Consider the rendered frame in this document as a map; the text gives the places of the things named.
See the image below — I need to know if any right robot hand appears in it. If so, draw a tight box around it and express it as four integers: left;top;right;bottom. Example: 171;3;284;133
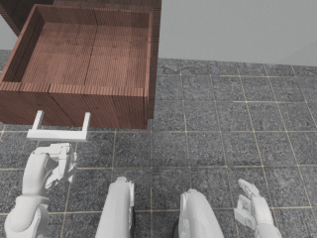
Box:
234;178;274;230

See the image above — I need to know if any cabinet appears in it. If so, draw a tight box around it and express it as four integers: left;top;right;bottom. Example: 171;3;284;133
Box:
0;0;162;119

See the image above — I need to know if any robot right forearm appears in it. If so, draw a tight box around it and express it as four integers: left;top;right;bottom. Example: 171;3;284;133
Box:
255;223;282;238

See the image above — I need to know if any handle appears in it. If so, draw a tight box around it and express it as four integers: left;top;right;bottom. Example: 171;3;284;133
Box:
27;110;91;143

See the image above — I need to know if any right robot thigh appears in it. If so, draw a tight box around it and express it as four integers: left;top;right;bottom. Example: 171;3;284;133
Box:
180;190;224;238

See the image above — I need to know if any drawer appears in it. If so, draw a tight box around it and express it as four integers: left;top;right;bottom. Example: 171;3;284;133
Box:
0;4;153;130

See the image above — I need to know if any robot left forearm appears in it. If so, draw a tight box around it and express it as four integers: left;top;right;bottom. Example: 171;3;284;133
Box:
4;194;51;238

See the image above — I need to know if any left robot thigh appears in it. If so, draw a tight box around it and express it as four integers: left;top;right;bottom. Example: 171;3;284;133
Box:
95;179;135;238

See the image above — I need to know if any robot thigh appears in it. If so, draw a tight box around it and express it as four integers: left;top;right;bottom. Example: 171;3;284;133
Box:
95;179;135;238
180;190;224;238

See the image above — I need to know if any left robot hand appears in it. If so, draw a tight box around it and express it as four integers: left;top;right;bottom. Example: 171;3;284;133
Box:
22;143;79;197

